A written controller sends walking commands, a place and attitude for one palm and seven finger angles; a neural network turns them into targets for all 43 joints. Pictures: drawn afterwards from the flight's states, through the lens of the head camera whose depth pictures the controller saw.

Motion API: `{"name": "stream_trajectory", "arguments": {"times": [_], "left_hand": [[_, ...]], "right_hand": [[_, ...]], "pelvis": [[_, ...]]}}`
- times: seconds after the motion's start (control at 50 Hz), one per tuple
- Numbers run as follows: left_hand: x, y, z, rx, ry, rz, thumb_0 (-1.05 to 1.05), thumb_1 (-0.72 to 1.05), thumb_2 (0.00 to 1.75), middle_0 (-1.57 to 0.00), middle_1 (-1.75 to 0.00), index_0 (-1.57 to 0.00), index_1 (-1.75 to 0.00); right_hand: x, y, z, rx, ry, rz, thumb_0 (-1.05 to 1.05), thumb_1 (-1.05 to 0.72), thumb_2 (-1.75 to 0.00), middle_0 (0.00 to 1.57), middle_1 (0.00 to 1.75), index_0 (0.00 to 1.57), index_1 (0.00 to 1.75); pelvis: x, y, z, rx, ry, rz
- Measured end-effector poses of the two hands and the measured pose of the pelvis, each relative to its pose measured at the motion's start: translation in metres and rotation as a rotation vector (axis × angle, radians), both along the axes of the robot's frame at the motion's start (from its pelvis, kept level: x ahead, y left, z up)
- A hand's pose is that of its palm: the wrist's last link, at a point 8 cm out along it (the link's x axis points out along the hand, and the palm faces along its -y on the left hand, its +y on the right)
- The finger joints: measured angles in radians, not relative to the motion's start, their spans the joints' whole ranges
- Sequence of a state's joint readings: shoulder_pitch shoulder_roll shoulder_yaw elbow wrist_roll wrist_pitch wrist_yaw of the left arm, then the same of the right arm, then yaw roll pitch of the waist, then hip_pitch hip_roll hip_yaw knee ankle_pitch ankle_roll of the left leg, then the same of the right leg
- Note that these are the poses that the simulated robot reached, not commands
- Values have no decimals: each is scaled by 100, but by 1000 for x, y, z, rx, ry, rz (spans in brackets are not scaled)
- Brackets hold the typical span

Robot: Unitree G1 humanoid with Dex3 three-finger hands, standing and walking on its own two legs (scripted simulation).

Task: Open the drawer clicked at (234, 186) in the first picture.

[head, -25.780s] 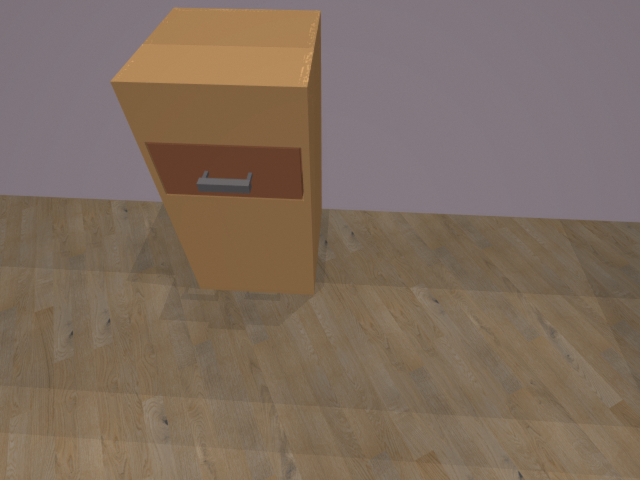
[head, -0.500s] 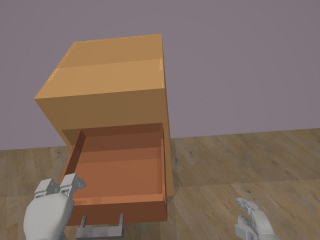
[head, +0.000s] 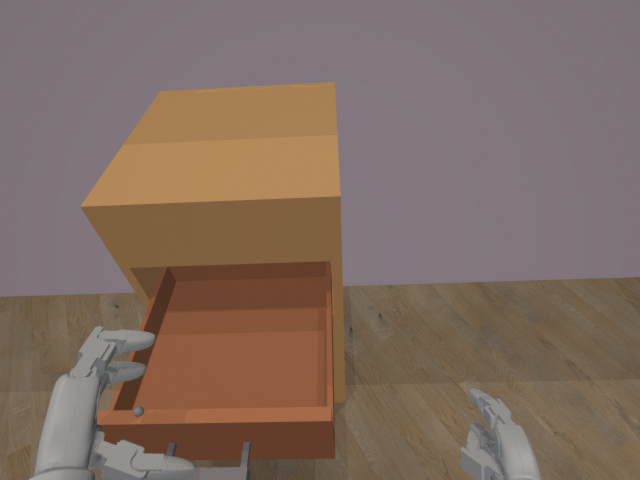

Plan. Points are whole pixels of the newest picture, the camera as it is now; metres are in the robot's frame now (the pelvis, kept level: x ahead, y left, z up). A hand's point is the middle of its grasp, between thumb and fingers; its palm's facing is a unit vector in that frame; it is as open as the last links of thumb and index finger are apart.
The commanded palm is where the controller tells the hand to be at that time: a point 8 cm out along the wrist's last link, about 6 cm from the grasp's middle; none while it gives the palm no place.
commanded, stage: draw the hand back to the body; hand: left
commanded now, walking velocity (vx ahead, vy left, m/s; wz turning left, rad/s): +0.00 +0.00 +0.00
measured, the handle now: (206, 464) +0.19 +0.21 -0.17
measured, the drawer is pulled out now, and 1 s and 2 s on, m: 0.30 0.30 0.30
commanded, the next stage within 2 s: step back with the hand held close in 0.84 s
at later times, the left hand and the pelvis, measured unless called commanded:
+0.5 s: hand (90, 353) +0.19 +0.23 +0.16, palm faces +0.37 -0.83 -0.42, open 9.8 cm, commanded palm +0.14 +0.28 +0.19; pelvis +0.01 +0.00 +0.02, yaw +1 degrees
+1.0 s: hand (71, 350) +0.18 +0.23 +0.19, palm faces +0.39 -0.81 -0.43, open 7.5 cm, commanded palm +0.12 +0.28 +0.20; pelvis +0.00 -0.01 +0.02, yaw +2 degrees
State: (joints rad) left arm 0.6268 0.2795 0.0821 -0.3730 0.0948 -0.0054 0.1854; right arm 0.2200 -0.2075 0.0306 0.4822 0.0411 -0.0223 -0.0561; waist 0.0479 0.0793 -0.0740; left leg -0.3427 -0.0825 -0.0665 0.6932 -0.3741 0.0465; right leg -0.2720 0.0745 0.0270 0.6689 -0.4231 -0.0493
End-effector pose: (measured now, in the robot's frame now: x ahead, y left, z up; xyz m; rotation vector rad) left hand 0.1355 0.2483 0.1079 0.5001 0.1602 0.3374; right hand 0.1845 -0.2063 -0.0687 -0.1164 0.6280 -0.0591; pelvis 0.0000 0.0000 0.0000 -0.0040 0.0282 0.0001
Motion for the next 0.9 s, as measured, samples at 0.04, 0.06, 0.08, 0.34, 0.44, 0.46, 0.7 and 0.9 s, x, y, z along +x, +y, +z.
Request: {"name": "stream_trajectory", "arguments": {"times": [0.04, 0.06, 0.08, 0.34, 0.44, 0.46, 0.7, 0.9], "left_hand": [[4, -3, 5, -81, -49, -12, -1, -38, 35, -30, -114, -30, -113], [6, -3, 10, -99, -72, -21, -1, -36, 36, -30, -112, -30, -112], [8, -2, 14, -108, -93, -29, -1, -33, 37, -30, -110, -30, -110], [17, 20, 56, -34, -155, -28, 0, 8, 55, -26, -83, -26, -83], [16, 22, 62, -30, -185, -18, 0, 25, 63, -25, -72, -25, -72], [16, 23, 65, -23, -196, -17, 0, 29, 64, -25, -70, -25, -70], [14, 27, 88, 11, -288, -11, 1, 70, 82, -22, -43, -22, -43], [4, 20, 82, -8, -257, -21, 1, 86, 89, -21, -33, -21, -32]], "right_hand": [[-1, 2, 4, -17, -3, 6, 1, -90, -90, 20, 30, 20, 30], [-1, 3, 5, -25, -3, 10, 1, -90, -90, 20, 30, 20, 30], [-1, 3, 6, -29, -2, 13, 1, -90, -90, 20, 30, 20, 30], [10, -5, 4, -29, 39, -6, 1, -90, -90, 20, 30, 20, 30], [17, -7, 10, -48, 31, 1, 1, -90, -90, 20, 30, 20, 30], [18, -7, 11, -51, 26, 4, 1, -90, -90, 20, 30, 20, 30], [22, -3, 16, -22, 0, 14, 1, -90, -90, 20, 30, 20, 30], [8, -7, 14, -39, 22, 20, 1, -90, -90, 20, 30, 20, 30]], "pelvis": [[4, -2, 3, 1, -9, 10], [6, -2, 4, 0, -12, 14], [7, -3, 5, -1, -14, 17], [15, -2, 14, -4, -7, 15], [15, -3, 16, -4, -12, 20], [15, -3, 16, -5, -14, 21], [9, -5, 18, -4, -30, 20], [4, -8, 19, -5, -36, 23]]}}
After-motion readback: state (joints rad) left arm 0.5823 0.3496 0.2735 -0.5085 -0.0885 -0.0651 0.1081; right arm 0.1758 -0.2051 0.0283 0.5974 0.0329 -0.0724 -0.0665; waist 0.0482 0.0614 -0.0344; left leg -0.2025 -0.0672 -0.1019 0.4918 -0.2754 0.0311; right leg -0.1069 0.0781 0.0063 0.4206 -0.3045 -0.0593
